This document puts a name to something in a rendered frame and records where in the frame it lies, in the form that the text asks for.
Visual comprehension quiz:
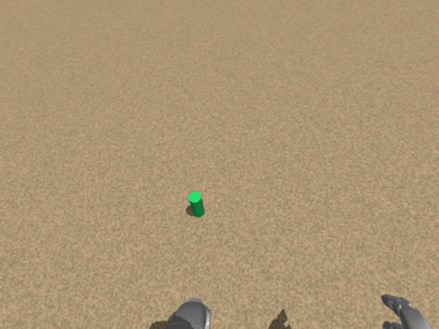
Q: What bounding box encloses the can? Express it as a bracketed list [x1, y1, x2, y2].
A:
[189, 192, 204, 217]

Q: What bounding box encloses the right robot hand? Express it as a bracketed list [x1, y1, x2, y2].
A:
[381, 295, 432, 329]

